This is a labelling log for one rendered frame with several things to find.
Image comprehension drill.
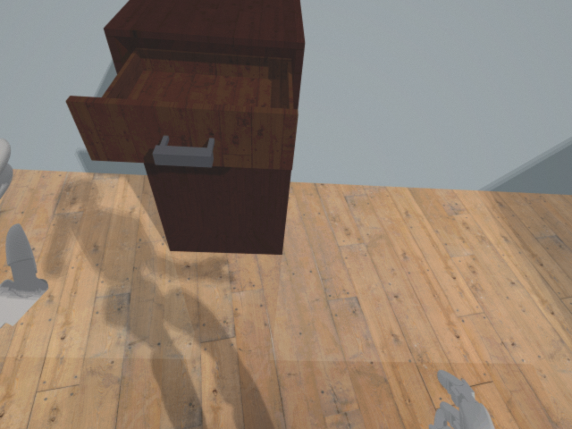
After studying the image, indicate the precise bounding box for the robot right hand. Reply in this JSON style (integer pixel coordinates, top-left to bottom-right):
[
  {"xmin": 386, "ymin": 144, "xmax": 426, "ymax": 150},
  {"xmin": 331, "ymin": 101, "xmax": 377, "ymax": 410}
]
[{"xmin": 429, "ymin": 370, "xmax": 495, "ymax": 429}]

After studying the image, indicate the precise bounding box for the handle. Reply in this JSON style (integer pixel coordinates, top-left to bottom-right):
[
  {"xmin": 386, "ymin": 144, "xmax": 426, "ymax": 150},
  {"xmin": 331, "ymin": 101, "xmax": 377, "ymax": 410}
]
[{"xmin": 152, "ymin": 136, "xmax": 215, "ymax": 168}]

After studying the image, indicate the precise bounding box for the cabinet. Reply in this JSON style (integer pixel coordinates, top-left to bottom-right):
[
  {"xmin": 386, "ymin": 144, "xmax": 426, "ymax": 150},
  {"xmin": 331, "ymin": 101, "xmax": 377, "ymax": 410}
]
[{"xmin": 104, "ymin": 0, "xmax": 305, "ymax": 255}]

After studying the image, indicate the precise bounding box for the robot left hand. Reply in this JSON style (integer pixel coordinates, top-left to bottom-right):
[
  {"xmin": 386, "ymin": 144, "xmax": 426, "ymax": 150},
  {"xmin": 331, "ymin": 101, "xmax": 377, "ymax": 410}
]
[{"xmin": 0, "ymin": 139, "xmax": 48, "ymax": 328}]

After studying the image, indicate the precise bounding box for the drawer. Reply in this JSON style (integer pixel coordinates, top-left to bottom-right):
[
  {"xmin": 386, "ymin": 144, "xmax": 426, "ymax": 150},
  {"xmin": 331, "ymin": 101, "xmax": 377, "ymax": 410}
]
[{"xmin": 66, "ymin": 47, "xmax": 299, "ymax": 170}]

